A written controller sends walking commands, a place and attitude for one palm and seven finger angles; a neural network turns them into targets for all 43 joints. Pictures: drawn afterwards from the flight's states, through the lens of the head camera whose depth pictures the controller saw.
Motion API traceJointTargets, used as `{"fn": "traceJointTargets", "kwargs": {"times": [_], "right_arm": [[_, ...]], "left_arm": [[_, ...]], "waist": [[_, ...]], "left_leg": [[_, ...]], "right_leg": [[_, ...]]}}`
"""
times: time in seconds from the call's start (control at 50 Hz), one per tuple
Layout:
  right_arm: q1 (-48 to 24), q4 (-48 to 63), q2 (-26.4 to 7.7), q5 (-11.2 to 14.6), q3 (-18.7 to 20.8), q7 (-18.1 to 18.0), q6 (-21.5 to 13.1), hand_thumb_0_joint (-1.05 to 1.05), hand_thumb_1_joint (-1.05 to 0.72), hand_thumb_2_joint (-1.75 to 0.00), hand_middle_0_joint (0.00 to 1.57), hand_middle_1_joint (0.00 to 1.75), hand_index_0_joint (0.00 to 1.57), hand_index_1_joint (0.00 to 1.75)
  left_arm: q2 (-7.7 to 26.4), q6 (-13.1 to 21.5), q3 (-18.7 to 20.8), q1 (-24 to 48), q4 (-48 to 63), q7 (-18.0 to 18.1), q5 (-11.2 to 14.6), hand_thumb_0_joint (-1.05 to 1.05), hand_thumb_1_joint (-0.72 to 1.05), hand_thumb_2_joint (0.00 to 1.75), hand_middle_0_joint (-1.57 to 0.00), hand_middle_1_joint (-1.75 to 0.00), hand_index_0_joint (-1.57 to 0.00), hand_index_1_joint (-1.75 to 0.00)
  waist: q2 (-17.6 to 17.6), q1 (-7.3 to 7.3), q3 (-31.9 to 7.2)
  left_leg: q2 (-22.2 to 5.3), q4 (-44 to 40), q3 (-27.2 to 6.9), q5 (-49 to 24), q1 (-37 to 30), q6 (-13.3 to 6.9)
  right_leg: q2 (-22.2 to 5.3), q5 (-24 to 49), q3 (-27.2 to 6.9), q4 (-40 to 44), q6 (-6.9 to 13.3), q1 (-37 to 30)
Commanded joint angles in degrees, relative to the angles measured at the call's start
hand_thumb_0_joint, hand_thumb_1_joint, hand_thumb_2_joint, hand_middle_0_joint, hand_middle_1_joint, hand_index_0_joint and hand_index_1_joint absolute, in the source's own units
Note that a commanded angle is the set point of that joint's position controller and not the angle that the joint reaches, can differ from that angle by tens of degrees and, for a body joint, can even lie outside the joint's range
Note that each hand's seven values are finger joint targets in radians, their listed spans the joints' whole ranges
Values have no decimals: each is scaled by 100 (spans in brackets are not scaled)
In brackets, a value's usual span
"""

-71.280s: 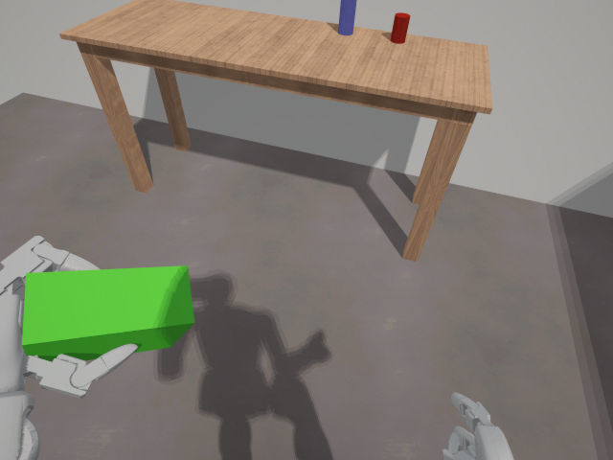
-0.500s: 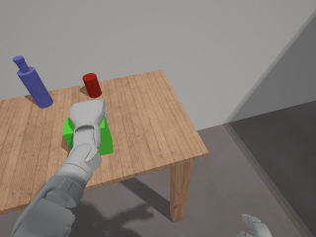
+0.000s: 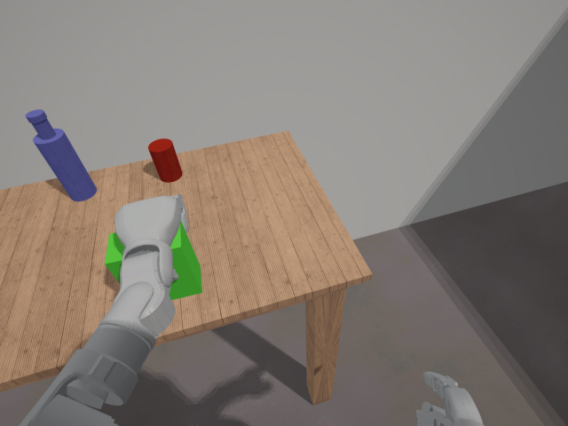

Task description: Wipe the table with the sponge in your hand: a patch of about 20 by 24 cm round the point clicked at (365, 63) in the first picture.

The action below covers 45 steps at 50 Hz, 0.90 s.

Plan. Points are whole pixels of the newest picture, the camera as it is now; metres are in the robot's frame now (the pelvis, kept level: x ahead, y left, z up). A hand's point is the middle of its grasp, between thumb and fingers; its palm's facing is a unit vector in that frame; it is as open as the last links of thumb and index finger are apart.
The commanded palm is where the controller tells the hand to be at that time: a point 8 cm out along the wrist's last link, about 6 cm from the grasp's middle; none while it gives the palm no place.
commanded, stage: slide back across to the middle lane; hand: left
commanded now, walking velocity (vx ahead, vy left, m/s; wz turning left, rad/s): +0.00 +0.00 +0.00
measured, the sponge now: (163, 272) +0.35 +0.24 +0.01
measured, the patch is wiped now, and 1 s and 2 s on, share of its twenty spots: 0.85 0.85 0.95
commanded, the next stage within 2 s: wipe forward along the middle lane in 0.44 s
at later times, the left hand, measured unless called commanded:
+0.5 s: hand (123, 260) +0.32 +0.27 +0.08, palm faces -0.02 -0.03 -1.00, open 10.0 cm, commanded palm +0.29 +0.29 +0.13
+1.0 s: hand (116, 246) +0.35 +0.30 +0.08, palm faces -0.08 +0.01 -1.00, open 10.0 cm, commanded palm +0.33 +0.30 +0.11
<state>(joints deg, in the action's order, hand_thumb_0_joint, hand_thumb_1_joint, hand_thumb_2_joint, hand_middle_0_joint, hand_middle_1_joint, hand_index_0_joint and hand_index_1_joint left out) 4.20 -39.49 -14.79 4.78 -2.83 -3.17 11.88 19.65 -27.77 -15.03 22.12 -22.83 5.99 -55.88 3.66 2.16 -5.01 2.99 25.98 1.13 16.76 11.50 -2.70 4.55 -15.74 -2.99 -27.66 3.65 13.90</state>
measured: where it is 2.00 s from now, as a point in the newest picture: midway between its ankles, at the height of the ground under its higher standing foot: outside the picture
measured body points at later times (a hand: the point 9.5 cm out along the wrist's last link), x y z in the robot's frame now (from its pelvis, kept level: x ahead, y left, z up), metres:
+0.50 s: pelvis -0.01 +0.00 +0.00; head -0.01 -0.03 +0.45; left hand +0.32 +0.27 +0.13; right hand +0.18 -0.24 -0.11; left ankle -0.04 +0.09 -0.74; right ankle -0.02 -0.08 -0.74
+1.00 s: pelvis -0.03 +0.00 +0.00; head -0.01 -0.02 +0.45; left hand +0.35 +0.29 +0.13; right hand +0.13 -0.25 -0.13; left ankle -0.04 +0.09 -0.74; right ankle -0.02 -0.08 -0.74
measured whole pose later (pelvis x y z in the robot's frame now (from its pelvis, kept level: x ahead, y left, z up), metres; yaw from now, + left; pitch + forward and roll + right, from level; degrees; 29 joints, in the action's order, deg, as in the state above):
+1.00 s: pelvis -0.03 +0.00 +0.00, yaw +2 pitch +5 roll +0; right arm 8.5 -42.0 -15.5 3.6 -1.1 -4.8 8.0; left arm 28.3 -9.7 -5.9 31.7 -39.4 3.5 -58.0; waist 2.8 1.6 -3.6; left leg 3.1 28.4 -1.1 14.9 18.2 -2.5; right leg 4.3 -13.4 -0.5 -27.5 3.6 18.9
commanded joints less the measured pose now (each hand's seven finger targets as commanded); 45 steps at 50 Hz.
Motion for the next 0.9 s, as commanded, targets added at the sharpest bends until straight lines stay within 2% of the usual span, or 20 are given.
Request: {"fn": "traceJointTargets", "kwargs": {"times": [0.0, 0.08, 0.1, 0.18, 0.2, 0.28, 0.3, 0.34, 0.4, 0.46, 0.5, 0.56, 0.6, 0.64, 0.7, 0.76, 0.78, 0.8, 0.82, 0.88], "right_arm": [[-1098, 922, -707, -52, 194, -90, -277, 0, -90, -90, 20, 30, 20, 30], [-1033, 899, -691, -55, 206, -122, -351, 0, -90, -90, 20, 30, 20, 30], [-1040, 906, -726, -71, 221, -119, -349, 0, -90, -90, 20, 30, 20, 30], [-945, 874, -718, -83, 251, -146, -426, 0, -90, -90, 20, 30, 20, 30], [-949, 875, -755, -97, 264, -146, -425, 0, -90, -90, 20, 30, 20, 30], [-863, 824, -742, -103, 299, -146, -492, 0, -90, -90, 20, 30, 20, 30], [-914, 834, -774, -115, 295, -148, -478, 0, -90, -90, 20, 30, 20, 30], [-822, 800, -746, -122, 317, -155, -514, 0, -90, -90, 20, 30, 20, 30], [-877, 775, -779, -137, 305, -167, -510, 0, -90, -90, 20, 30, 20, 30], [-795, 738, -761, -133, 318, -175, -534, 0, -90, -90, 20, 30, 20, 30], [-836, 751, -805, -148, 320, -176, -520, 0, -90, -90, 20, 30, 20, 30], [-738, 722, -754, -140, 341, -172, -561, 0, -90, -90, 20, 30, 20, 30], [-713, 700, -807, -144, 375, -165, -566, 0, -90, -90, 20, 30, 20, 30], [-611, 645, -791, -140, 372, -184, -588, 0, -90, -90, 20, 30, 20, 30], [-542, 598, -832, -159, 379, -206, -597, 0, -90, -90, 20, 30, 20, 30], [-343, 481, -823, -155, 382, -238, -609, 0, -90, -90, 20, 30, 20, 30], [-312, 492, -818, -160, 391, -235, -615, 0, -90, -90, 20, 30, 20, 30], [-320, 510, -842, -156, 392, -233, -600, 0, -90, -90, 20, 30, 20, 30], [-263, 488, -817, -146, 377, -243, -595, 0, -90, -90, 20, 30, 20, 30], [-107, 446, -837, -151, 409, -235, -594, 0, -90, -90, 20, 30, 20, 30]], "left_arm": [[1457, -70, 857, 1469, 843, -70, -84, 0, 10, 130, -120, -160, -120, -160], [1365, 75, 746, 1401, 863, -178, -66, 0, 10, 130, -120, -160, -120, -160], [1616, 143, 1016, 1299, 899, -214, -66, 0, 10, 130, -120, -160, -120, -160], [1503, 432, 897, 1205, 967, -284, -17, 0, 10, 130, -120, -160, -120, -160], [1760, 480, 1160, 1125, 969, -301, -25, 0, 10, 130, -120, -160, -120, -160], [1679, 717, 1110, 985, 989, -273, -16, 0, 10, 130, -120, -160, -120, -160], [1919, 747, 1329, 991, 1034, -279, -40, 0, 10, 130, -120, -160, -120, -160], [1807, 841, 1220, 1056, 1024, -253, -47, 0, 10, 130, -120, -160, -120, -160], [2210, 938, 1595, 928, 921, -221, -79, 0, 10, 130, -120, -160, -120, -160], [2112, 1025, 1483, 931, 835, -200, -77, 0, 10, 130, -120, -160, -120, -160], [2459, 1076, 1815, 841, 809, -203, -73, 0, 10, 130, -120, -160, -120, -160], [1890, 1147, 1309, 948, 795, -221, -66, 0, 10, 130, -120, -160, -120, -160], [2041, 1155, 1429, 1176, 766, -231, -101, 0, 10, 130, -120, -160, -120, -160], [1814, 1171, 1133, 1515, 579, -233, -134, 0, 10, 130, -120, -160, -120, -160], [2169, 1262, 1421, 1741, 319, -203, -240, 0, 10, 130, -120, -160, -120, -160], [2109, 1444, 1336, 1976, -209, -187, -266, 0, 10, 130, -120, -160, -120, -160], [2044, 1496, 1282, 2009, -266, -181, -276, 0, 10, 130, -120, -160, -120, -160], [2280, 1532, 1542, 1908, -415, -172, -272, 0, 10, 130, -120, -160, -120, -160], [2052, 1582, 1257, 2168, -524, -168, -285, 0, 10, 130, -120, -160, -120, -160], [2072, 1701, 1239, 2423, -911, -105, -373, 0, 10, 130, -120, -160, -120, -160]], "waist": [[-559, 189, -1148], [-458, 135, -1055], [-508, 191, -1106], [-541, 117, -1040], [-522, 169, -1090], [-437, 154, -982], [-367, 203, -1042], [-443, 153, -1043], [-386, 236, -1047], [-395, 193, -947], [-397, 267, -1022], [-385, 116, -903], [-343, 89, -947], [-388, -25, -787], [-335, 45, -947], [-648, -64, -886], [-568, -40, -953], [-580, 39, -1015], [-567, -90, -960], [-522, -114, -923]], "left_leg": [[-21, -235, -186, -1922, 26, 30], [-5, -254, -145, -1910, -33, 7], [-12, -267, -194, -1912, -36, 1], [-5, -254, -152, -1868, -44, -22], [-7, -266, -177, -1815, -35, -28], [-2, -246, -152, -1872, -46, -19], [-7, -274, -188, -1826, -56, -15], [-3, -238, -142, -1872, -37, -27], [2, -263, -178, -1811, 18, -13], [-2, -283, -144, -1727, 92, -14], [0, -294, -183, -1733, 103, -18], [-11, -252, -148, -1869, 60, -17], [-25, -239, -180, -1816, 13, -22], [-16, -225, -146, -1628, 58, -33], [-12, -218, -176, -1570, 98, -24], [-13, -154, -156, -1462, 294, -21], [0, -135, -142, -1490, 297, -22], [-16, -169, -180, -1417, 353, -11], [-12, -117, -136, -1350, 395, -21], [-17, -76, -166, -1238, 495, -6]], "right_leg": [[-203, 2144, -423, 249, 97, -1115], [-216, 2103, -355, 312, 80, -1107], [-196, 2080, -420, 331, 104, -1126], [-220, 2106, -358, 369, 63, -1110], [-201, 2032, -459, 395, 83, -1117], [-213, 2070, -351, 399, 73, -1058], [-197, 1986, -419, 416, 97, -1045], [-220, 2094, -356, 403, 66, -1085], [-204, 2036, -452, 421, 91, -1114], [-224, 1907, -354, 439, 59, -1098], [-209, 1911, -443, 437, 84, -1163], [-220, 2053, -279, 432, 61, -1003], [-186, 1910, -338, 476, 81, -845], [-211, 1691, -204, 500, 47, -679], [-193, 1594, -260, 496, 80, -657], [-224, 1584, -170, 441, 30, -595], [-237, 1645, -158, 419, 30, -622], [-211, 1530, -218, 430, 55, -630], [-242, 1483, -138, 401, 17, -533], [-240, 1315, -70, 367, 22, -324]]}}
